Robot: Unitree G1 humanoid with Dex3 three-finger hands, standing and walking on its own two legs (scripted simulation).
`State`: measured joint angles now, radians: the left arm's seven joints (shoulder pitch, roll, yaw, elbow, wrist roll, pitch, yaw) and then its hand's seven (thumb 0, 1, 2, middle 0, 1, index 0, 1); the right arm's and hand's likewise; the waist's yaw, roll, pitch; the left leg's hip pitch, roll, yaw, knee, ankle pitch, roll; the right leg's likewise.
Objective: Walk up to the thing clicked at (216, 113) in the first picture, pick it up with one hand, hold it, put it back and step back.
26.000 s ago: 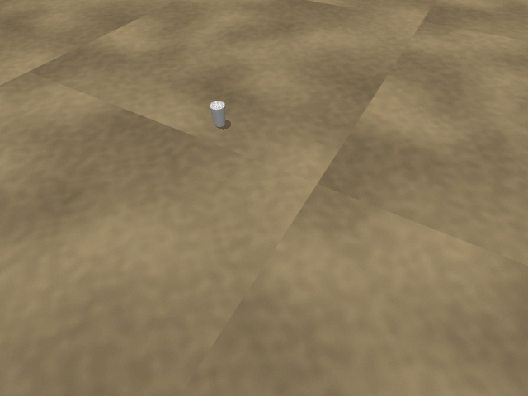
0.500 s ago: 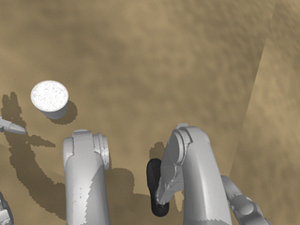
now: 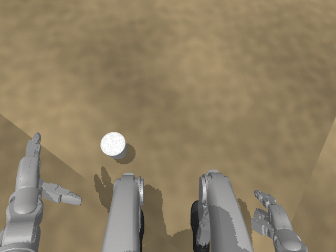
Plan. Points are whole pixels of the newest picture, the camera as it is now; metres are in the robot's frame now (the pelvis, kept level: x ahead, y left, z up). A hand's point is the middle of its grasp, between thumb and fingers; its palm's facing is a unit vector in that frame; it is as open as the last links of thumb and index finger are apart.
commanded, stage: home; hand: left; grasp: from the side
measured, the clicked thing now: (116, 147) +0.44 +0.21 -0.43
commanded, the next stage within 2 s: none
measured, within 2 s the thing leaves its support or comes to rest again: neither
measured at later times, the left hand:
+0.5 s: hand (37, 184) +0.26 +0.21 +0.11, palm faces +0.14 -0.93 -0.34, open 17.5 cm
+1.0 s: hand (20, 203) +0.23 +0.19 +0.16, palm faces +0.15 -0.94 -0.30, open 17.6 cm
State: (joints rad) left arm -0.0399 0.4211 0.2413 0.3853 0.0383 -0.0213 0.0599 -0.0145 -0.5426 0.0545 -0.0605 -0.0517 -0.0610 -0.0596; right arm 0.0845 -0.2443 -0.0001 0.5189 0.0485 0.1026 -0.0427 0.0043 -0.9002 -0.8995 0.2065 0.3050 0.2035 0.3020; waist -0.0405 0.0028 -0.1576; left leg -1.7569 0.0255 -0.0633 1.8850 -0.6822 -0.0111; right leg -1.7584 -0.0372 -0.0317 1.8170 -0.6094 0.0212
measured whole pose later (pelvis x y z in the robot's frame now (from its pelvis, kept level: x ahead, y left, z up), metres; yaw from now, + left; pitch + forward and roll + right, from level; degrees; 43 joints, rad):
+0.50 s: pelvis +0.07 +0.00 +0.19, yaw +2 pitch +15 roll -3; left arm 0.34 0.24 0.02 0.11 -0.01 0.26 0.19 -0.01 -0.55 0.05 -0.06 -0.05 -0.06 -0.06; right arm 0.26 -0.21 0.02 0.50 0.04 -0.03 -0.18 0.01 -0.90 -0.90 0.21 0.30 0.20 0.30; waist -0.05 0.02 -0.16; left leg -0.86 0.04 -0.04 1.15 -0.55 -0.02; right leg -0.85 -0.02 -0.05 1.09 -0.49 0.02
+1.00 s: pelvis +0.07 +0.00 +0.22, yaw +3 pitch +8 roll -2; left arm 0.47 0.21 -0.01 -0.01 -0.01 0.28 0.15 -0.01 -0.57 0.04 -0.05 -0.05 -0.05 -0.05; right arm 0.27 -0.20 0.03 0.49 0.01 -0.11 -0.18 0.01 -0.90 -0.90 0.21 0.30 0.20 0.30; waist -0.02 0.03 -0.10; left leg -0.62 0.04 -0.04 0.98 -0.50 -0.02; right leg -0.61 -0.03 -0.06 0.91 -0.44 0.02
